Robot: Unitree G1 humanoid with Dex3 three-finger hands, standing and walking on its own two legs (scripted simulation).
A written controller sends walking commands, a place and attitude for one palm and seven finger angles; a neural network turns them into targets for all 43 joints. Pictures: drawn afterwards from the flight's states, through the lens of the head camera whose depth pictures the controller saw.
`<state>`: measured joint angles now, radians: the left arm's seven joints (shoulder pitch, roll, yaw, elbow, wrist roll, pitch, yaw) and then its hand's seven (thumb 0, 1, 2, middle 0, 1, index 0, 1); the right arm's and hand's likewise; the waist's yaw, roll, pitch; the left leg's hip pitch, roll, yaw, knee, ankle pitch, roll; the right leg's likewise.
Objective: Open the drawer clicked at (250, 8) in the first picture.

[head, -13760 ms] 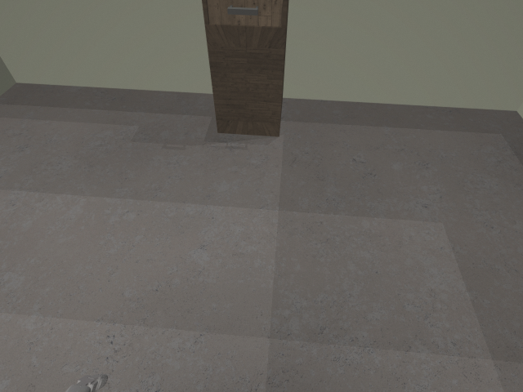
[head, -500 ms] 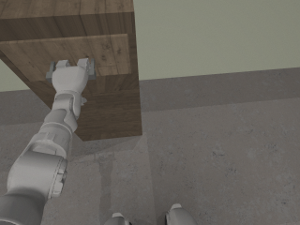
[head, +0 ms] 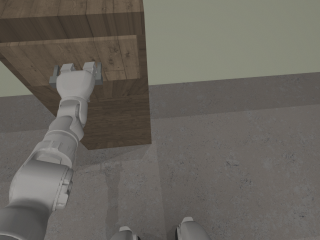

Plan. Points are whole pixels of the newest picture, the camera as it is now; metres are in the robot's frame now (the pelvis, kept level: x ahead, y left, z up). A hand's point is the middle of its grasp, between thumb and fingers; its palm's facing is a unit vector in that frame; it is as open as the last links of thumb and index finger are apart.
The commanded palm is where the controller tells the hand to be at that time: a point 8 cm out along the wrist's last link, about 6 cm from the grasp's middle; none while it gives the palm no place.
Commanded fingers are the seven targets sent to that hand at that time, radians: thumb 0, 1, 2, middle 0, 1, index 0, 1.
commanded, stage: pull the drawer open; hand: left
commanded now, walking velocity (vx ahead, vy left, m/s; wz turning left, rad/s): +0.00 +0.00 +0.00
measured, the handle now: (77, 74) +0.56 +0.19 +0.02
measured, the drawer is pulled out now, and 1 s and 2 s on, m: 0.01 0.12 0.25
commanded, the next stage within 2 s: none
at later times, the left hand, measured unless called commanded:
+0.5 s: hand (83, 113) +0.45 +0.17 +0.00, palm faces -0.05 -0.04 -1.00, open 6.2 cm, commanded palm +0.41 +0.17 +0.05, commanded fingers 0.00 0.90 0.90 -0.40 -1.35 -0.40 -1.35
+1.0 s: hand (82, 133) +0.39 +0.17 +0.00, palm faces -0.03 -0.04 -1.00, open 6.2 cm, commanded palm +0.35 +0.17 +0.05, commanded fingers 0.00 0.90 0.90 -0.40 -1.35 -0.40 -1.35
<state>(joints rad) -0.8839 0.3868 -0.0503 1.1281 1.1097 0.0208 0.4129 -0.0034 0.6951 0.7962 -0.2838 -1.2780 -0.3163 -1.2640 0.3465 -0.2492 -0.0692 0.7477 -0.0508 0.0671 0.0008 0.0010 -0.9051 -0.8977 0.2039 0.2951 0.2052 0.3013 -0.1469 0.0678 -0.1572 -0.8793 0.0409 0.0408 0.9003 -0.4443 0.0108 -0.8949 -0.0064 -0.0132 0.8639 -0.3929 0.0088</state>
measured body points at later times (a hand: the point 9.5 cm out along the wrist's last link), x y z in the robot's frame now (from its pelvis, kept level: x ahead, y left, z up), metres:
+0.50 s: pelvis +0.01 +0.00 +0.01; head +0.11 -0.02 +0.45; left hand +0.44 +0.17 +0.05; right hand +0.05 -0.27 -0.13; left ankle -0.02 +0.11 -0.69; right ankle +0.00 -0.13 -0.69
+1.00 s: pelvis +0.01 -0.01 +0.02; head +0.08 -0.03 +0.46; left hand +0.39 +0.17 +0.05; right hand +0.10 -0.27 -0.12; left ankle -0.02 +0.11 -0.69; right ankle +0.00 -0.13 -0.69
